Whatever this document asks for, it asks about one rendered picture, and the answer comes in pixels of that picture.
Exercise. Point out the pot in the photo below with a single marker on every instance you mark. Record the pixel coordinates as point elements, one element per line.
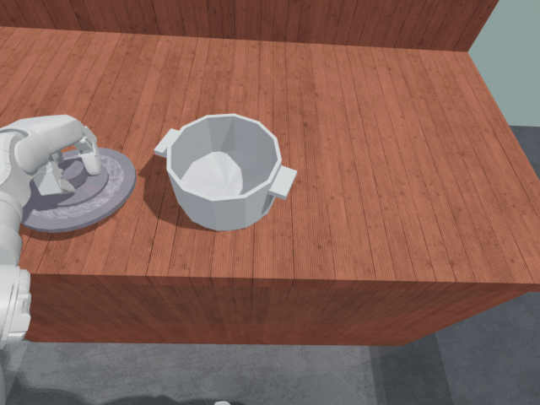
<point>225,170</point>

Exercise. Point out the lid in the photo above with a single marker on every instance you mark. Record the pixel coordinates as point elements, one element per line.
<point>95,199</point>

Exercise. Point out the knob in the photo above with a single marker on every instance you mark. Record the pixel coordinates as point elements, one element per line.
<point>74,172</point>

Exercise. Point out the robot left upper arm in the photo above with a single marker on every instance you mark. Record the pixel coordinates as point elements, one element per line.
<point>15,298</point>

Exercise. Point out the left robot forearm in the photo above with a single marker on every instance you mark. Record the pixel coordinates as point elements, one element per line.
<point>22,152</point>

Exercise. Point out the table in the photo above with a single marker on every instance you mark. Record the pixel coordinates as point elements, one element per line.
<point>414,206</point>

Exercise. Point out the robot left hand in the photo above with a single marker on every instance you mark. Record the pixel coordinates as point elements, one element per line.
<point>59,132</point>

